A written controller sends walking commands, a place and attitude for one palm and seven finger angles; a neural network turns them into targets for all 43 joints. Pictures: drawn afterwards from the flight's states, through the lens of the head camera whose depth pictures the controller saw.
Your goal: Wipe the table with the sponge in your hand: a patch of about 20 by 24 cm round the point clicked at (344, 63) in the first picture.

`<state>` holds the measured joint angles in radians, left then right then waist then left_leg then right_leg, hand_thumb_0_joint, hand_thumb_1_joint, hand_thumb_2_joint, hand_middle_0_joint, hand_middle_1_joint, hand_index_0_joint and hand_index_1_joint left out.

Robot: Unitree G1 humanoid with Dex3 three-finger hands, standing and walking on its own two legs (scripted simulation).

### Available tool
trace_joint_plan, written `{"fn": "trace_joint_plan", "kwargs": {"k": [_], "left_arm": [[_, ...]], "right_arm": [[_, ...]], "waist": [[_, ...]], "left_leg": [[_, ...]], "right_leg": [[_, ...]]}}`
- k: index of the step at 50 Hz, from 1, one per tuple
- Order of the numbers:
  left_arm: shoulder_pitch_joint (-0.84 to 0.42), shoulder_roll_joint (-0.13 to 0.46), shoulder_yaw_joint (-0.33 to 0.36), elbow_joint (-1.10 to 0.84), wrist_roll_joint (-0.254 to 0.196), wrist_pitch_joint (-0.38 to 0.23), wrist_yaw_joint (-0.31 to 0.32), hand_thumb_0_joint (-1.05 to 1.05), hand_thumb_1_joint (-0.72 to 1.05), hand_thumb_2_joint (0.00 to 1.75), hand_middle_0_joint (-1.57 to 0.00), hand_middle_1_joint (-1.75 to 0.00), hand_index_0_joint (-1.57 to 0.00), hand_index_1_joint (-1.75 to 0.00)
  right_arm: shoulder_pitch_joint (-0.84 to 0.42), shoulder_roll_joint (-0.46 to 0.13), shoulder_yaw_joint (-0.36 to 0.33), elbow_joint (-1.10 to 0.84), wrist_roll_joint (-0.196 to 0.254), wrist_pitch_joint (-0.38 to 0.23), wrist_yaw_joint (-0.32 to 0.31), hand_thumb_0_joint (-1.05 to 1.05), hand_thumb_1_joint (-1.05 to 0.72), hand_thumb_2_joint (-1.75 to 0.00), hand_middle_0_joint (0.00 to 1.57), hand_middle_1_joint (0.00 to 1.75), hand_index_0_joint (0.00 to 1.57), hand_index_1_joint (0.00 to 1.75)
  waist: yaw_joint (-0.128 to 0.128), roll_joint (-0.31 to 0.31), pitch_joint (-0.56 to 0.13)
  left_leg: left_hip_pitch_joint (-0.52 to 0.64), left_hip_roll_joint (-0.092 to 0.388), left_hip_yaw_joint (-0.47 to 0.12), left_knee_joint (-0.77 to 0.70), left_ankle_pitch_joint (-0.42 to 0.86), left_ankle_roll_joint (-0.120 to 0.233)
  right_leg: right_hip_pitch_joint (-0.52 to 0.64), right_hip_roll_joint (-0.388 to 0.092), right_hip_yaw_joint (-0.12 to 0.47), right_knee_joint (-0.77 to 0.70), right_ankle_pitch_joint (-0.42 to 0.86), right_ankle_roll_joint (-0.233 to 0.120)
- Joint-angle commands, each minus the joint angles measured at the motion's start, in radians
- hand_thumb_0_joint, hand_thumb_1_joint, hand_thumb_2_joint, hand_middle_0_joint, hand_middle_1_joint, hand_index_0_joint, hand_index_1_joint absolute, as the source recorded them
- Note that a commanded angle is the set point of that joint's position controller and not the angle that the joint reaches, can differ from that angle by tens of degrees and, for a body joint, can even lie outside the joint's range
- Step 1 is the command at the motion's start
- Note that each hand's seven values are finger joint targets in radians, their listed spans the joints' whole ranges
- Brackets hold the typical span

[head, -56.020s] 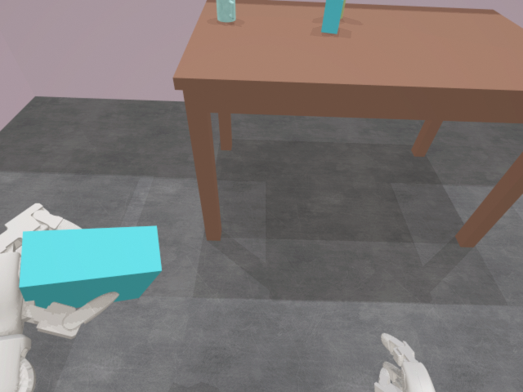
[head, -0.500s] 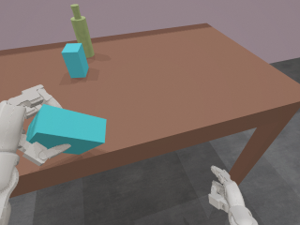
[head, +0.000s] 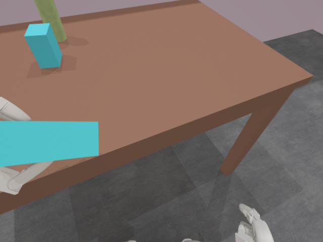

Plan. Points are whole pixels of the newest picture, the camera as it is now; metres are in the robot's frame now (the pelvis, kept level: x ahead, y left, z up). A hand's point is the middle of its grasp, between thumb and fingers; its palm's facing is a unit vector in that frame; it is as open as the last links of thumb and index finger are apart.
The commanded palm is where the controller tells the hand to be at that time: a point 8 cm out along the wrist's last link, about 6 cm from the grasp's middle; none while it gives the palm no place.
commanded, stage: step back with the hand held close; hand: left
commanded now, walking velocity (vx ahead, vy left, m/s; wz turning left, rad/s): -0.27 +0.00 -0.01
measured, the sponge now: (57, 139) +0.25 +0.18 +0.20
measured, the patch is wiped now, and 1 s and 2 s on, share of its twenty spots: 1.00 1.00 1.00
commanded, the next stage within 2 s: stop stepping back and stand still in 0.88 s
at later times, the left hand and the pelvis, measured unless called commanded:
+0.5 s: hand out of the picture +0.15 +0.23 +0.25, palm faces +0.46 -0.79 -0.40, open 9.7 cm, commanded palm +0.09 +0.29 +0.29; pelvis -0.07 +0.00 -0.01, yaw +1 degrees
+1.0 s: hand out of the picture +0.06 +0.19 +0.25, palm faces +0.33 -0.83 -0.45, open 9.7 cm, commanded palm -0.02 +0.25 +0.29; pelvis -0.19 -0.02 +0.00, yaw -3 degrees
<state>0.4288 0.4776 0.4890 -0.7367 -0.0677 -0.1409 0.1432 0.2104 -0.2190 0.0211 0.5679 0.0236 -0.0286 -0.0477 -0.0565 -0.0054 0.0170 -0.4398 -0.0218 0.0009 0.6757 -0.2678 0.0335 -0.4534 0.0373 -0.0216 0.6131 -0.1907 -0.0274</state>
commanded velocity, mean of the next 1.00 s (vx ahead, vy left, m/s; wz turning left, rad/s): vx -0.36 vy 0.00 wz -0.02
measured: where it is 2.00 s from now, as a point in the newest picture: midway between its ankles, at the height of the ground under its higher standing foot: outside the picture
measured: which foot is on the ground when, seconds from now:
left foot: down 0.00-0.68, up 0.70-0.88, down 0.90-1.00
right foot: down 0.00-0.38, up 0.40-0.64, down 0.66-0.90, up 0.92-1.00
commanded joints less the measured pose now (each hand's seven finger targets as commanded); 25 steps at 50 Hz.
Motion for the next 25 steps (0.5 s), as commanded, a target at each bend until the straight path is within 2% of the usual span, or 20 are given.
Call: {"fn": "trace_joint_plan", "kwargs": {"k": [1, 3, 5, 6, 8, 10, 11, 13, 14, 15, 16, 17, 18, 19, 20, 21, 22, 24, 25], "left_arm": [[-0.137, 0.245, 0.217, -0.341, 0.0, -0.11, 0.055, 0.0, 0.1, 1.3, -1.2, -1.6, -1.2, -1.6], [-0.189, 0.227, 0.213, -0.283, 0.003, -0.108, 0.06, 0.0, 0.1, 1.3, -1.2, -1.6, -1.2, -1.6], [-0.255, 0.207, 0.192, -0.192, 0.0, -0.098, 0.061, 0.0, 0.1, 1.3, -1.2, -1.6, -1.2, -1.6], [-0.293, 0.198, 0.18, -0.129, -0.001, -0.089, 0.059, 0.0, 0.1, 1.3, -1.2, -1.6, -1.2, -1.6], [-0.364, 0.188, 0.147, -0.025, -0.003, -0.071, 0.051, 0.0, 0.1, 1.3, -1.2, -1.6, -1.2, -1.6], [-0.402, 0.169, 0.095, 0.036, -0.004, -0.055, 0.041, 0.0, 0.1, 1.3, -1.2, -1.6, -1.2, -1.6], [-0.415, 0.167, 0.078, 0.052, -0.006, -0.049, 0.034, 0.0, 0.1, 1.3, -1.2, -1.6, -1.2, -1.6], [-0.396, 0.165, 0.055, 0.039, -0.01, -0.035, 0.021, 0.0, 0.1, 1.3, -1.2, -1.6, -1.2, -1.6], [-0.384, 0.178, 0.061, -0.013, -0.01, -0.035, 0.019, 0.0, 0.1, 1.3, -1.2, -1.6, -1.2, -1.6], [-0.343, 0.168, 0.057, -0.045, -0.013, -0.033, 0.015, 0.0, 0.1, 1.3, -1.2, -1.6, -1.2, -1.6], [-0.312, 0.179, 0.071, -0.102, -0.013, -0.038, 0.014, 0.0, 0.1, 1.3, -1.2, -1.6, -1.2, -1.6], [-0.285, 0.193, 0.096, -0.162, -0.011, -0.046, 0.016, 0.0, 0.1, 1.3, -1.2, -1.6, -1.2, -1.6], [-0.275, 0.201, 0.12, -0.233, -0.008, -0.059, 0.024, 0.0, 0.1, 1.3, -1.2, -1.6, -1.2, -1.6], [-0.29, 0.249, 0.175, -0.333, 0.003, -0.08, 0.036, 0.0, 0.1, 1.3, -1.2, -1.6, -1.2, -1.6], [-0.308, 0.253, 0.189, -0.359, 0.008, -0.083, 0.044, 0.0, 0.1, 1.3, -1.2, -1.6, -1.2, -1.6], [-0.325, 0.261, 0.2, -0.398, 0.005, -0.088, 0.049, 0.0, 0.1, 1.3, -1.2, -1.6, -1.2, -1.6], [-0.278, 0.246, 0.212, -0.364, -0.01, -0.08, 0.05, 0.0, 0.1, 1.3, -1.2, -1.6, -1.2, -1.6], [-0.296, 0.248, 0.227, -0.413, -0.027, -0.069, 0.064, 0.0, 0.1, 1.3, -1.2, -1.6, -1.2, -1.6], [-0.319, 0.207, 0.198, -0.38, -0.025, -0.069, 0.064, 0.0, 0.1, 1.3, -1.2, -1.6, -1.2, -1.6]], "right_arm": [[-0.099, -0.129, -0.051, -0.144, -0.012, -0.081, -0.018, 0.0, -0.9, -0.9, 0.2, 0.3, 0.2, 0.3], [-0.079, -0.136, -0.059, -0.13, -0.011, -0.094, -0.021, 0.0, -0.9, -0.9, 0.2, 0.3, 0.2, 0.3], [-0.06, -0.139, -0.063, -0.115, -0.005, -0.098, -0.027, 0.0, -0.9, -0.9, 0.2, 0.3, 0.2, 0.3], [-0.055, -0.14, -0.064, -0.113, 0.001, -0.098, -0.028, 0.0, -0.9, -0.9, 0.2, 0.3, 0.2, 0.3], [-0.061, -0.14, -0.065, -0.102, 0.01, -0.09, -0.027, 0.0, -0.9, -0.9, 0.2, 0.3, 0.2, 0.3], [-0.065, -0.129, -0.06, -0.075, 0.016, -0.079, -0.022, 0.0, -0.9, -0.9, 0.2, 0.3, 0.2, 0.3], [-0.075, -0.121, -0.054, -0.067, 0.019, -0.076, -0.016, 0.0, -0.9, -0.9, 0.2, 0.3, 0.2, 0.3], [-0.11, -0.105, -0.041, -0.085, 0.024, -0.071, -0.008, 0.0, -0.9, -0.9, 0.2, 0.3, 0.2, 0.3], [-0.127, -0.115, -0.041, -0.1, 0.023, -0.067, -0.006, 0.0, -0.9, -0.9, 0.2, 0.3, 0.2, 0.3], [-0.13, -0.114, -0.038, -0.115, 0.021, -0.059, -0.003, 0.0, -0.9, -0.9, 0.2, 0.3, 0.2, 0.3], [-0.141, -0.122, -0.037, -0.138, 0.016, -0.056, -0.003, 0.0, -0.9, -0.9, 0.2, 0.3, 0.2, 0.3], [-0.148, -0.142, -0.044, -0.155, 0.01, -0.057, -0.002, 0.0, -0.9, -0.9, 0.2, 0.3, 0.2, 0.3], [-0.156, -0.143, -0.049, -0.17, 0.005, -0.06, -0.002, 0.0, -0.9, -0.9, 0.2, 0.3, 0.2, 0.3], [-0.169, -0.153, -0.06, -0.189, -0.007, -0.07, -0.005, 0.0, -0.9, -0.9, 0.2, 0.3, 0.2, 0.3], [-0.133, -0.12, -0.058, -0.165, -0.018, -0.087, -0.003, 0.0, -0.9, -0.9, 0.2, 0.3, 0.2, 0.3], [-0.12, -0.111, -0.065, -0.143, -0.02, -0.105, 0.004, 0.0, -0.9, -0.9, 0.2, 0.3, 0.2, 0.3], [-0.105, -0.122, -0.081, -0.126, -0.012, -0.115, 0.01, 0.0, -0.9, -0.9, 0.2, 0.3, 0.2, 0.3], [-0.091, -0.112, -0.08, -0.112, -0.008, -0.146, 0.003, 0.0, -0.9, -0.9, 0.2, 0.3, 0.2, 0.3], [-0.089, -0.1, -0.071, -0.082, -0.008, -0.154, 0.004, 0.0, -0.9, -0.9, 0.2, 0.3, 0.2, 0.3]], "waist": [[0.048, 0.169, -0.214], [0.042, 0.199, -0.211], [0.033, 0.167, -0.197], [0.031, 0.127, -0.174], [0.023, 0.028, -0.113], [0.016, -0.056, -0.09], [0.014, -0.094, -0.096], [0.015, -0.143, -0.112], [0.016, -0.081, -0.12], [0.019, -0.054, -0.113], [0.024, -0.01, -0.104], [0.026, 0.085, -0.104], [0.029, 0.221, -0.114], [0.034, 0.398, -0.147], [0.023, 0.325, -0.159], [0.031, 0.221, -0.194], [0.039, 0.169, -0.232], [0.04, 0.192, -0.278], [0.04, 0.238, -0.265]], "left_leg": [[-0.086, 0.187, -0.22, -0.241, -0.184, 0.04], [-0.112, 0.193, -0.221, -0.24, -0.226, 0.042], [-0.084, 0.195, -0.222, -0.227, -0.243, 0.035], [-0.088, 0.183, -0.211, -0.2, -0.27, 0.029], [-0.067, 0.135, -0.171, -0.089, -0.329, 0.011], [0.053, 0.098, -0.121, 0.09, -0.269, -0.009], [0.106, 0.089, -0.091, 0.166, -0.217, -0.016], [0.15, 0.088, -0.053, 0.209, -0.156, -0.014], [0.142, 0.105, -0.07, 0.155, -0.149, -0.004], [0.124, 0.128, -0.097, 0.066, -0.183, 0.012], [0.079, 0.147, -0.135, -0.043, -0.224, 0.028], [0.006, 0.182, -0.204, -0.157, -0.288, 0.053], [-0.077, 0.256, -0.273, -0.268, -0.373, 0.083], [-0.139, 0.374, -0.397, -0.432, -0.403, 0.12], [-0.156, 0.424, -0.412, -0.476, -0.356, 0.134], [-0.072, 0.427, -0.372, -0.435, -0.246, 0.129], [0.022, 0.412, -0.298, -0.373, -0.138, 0.113], [0.188, 0.373, -0.224, -0.308, 0.118, 0.102], [0.221, 0.362, -0.215, -0.297, 0.195, 0.094]], "right_leg": [[0.193, -0.103, 0.106, 0.007, 0.018, -0.004], [0.206, -0.091, 0.109, 0.024, -0.005, -0.002], [0.171, -0.089, 0.113, 0.008, -0.038, -0.004], [0.148, -0.096, 0.126, -0.023, -0.055, -0.006], [0.051, -0.157, 0.212, -0.146, -0.125, -0.029], [-0.093, -0.253, 0.296, -0.261, -0.194, -0.058], [-0.134, -0.3, 0.299, -0.291, -0.189, -0.067], [-0.145, -0.335, 0.256, -0.287, -0.136, -0.069], [-0.119, -0.333, 0.241, -0.251, -0.084, -0.074], [-0.113, -0.302, 0.201, -0.208, -0.1, -0.057], [-0.094, -0.245, 0.16, -0.145, -0.124, -0.035], [-0.058, -0.168, 0.121, -0.043, -0.146, -0.011], [-0.028, -0.091, 0.072, 0.13, -0.193, 0.008], [0.021, -0.016, 0.037, 0.394, -0.28, 0.031], [0.012, -0.006, 0.085, 0.628, -0.304, 0.038], [-0.046, -0.013, 0.115, 0.704, -0.317, 0.039], [-0.077, -0.005, 0.117, 0.692, -0.327, 0.039], [-0.103, -0.024, 0.081, 0.559, -0.335, 0.054], [-0.093, -0.028, 0.072, 0.458, -0.323, 0.053]]}}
